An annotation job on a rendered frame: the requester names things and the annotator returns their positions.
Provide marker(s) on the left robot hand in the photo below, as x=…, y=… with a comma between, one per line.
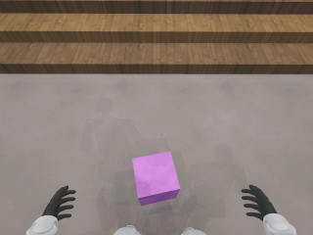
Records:
x=54, y=207

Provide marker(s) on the robot right forearm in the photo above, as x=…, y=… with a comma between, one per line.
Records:
x=276, y=224

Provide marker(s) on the carton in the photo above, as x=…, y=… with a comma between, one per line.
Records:
x=156, y=178

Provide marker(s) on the robot left forearm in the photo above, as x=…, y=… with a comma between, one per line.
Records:
x=44, y=225

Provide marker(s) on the right robot hand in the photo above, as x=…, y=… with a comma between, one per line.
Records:
x=264, y=206

